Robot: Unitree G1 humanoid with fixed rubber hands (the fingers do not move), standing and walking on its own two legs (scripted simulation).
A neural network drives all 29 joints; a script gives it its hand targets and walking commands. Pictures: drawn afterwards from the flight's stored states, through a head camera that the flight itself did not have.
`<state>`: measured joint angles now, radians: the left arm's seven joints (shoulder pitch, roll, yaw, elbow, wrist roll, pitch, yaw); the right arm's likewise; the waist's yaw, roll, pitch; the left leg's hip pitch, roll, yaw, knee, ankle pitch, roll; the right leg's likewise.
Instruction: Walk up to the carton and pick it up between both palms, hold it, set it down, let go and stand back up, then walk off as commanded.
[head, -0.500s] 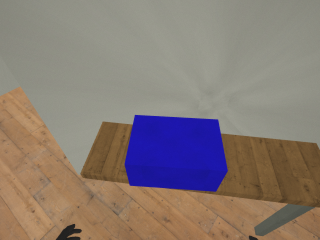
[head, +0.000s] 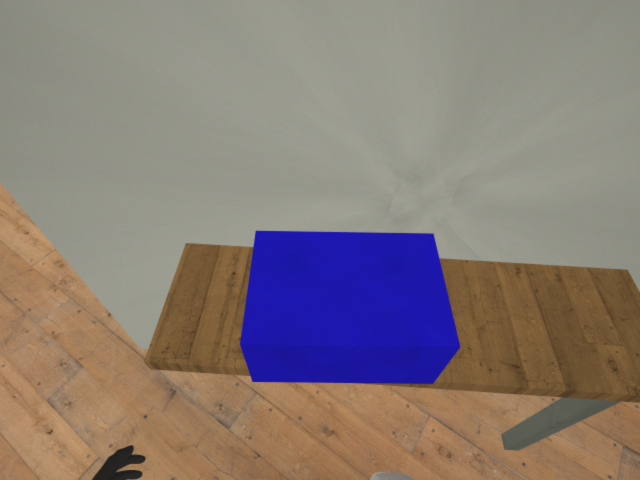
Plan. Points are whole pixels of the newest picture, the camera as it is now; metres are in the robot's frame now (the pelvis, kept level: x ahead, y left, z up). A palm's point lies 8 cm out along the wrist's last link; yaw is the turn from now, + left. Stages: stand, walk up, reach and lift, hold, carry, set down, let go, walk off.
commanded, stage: walk up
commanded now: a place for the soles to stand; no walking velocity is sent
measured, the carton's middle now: (343, 306) +0.39 -0.04 -0.09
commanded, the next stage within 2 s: reach and lift in 1.04 s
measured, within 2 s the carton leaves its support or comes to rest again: neither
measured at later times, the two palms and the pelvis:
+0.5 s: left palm out of the picture +0.11 +0.29 -0.11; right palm out of the picture +0.07 -0.27 -0.12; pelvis +0.01 +0.01 +0.00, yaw -1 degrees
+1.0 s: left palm out of the picture +0.10 +0.29 -0.11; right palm out of the picture +0.08 -0.27 -0.12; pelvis -0.01 +0.01 -0.01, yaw -1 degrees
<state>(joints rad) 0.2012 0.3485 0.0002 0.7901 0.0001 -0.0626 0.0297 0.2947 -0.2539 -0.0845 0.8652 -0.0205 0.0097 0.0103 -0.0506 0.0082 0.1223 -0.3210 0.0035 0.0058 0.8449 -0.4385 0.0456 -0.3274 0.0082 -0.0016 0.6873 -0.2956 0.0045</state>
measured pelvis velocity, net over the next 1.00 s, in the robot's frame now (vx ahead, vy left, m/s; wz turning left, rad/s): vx -0.01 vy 0.01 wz -0.01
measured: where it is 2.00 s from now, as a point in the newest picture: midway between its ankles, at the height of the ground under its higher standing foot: outside the picture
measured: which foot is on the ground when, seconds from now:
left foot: down 0.00-1.00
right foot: down 0.00-0.16, up 0.18-0.40, down 0.42-1.00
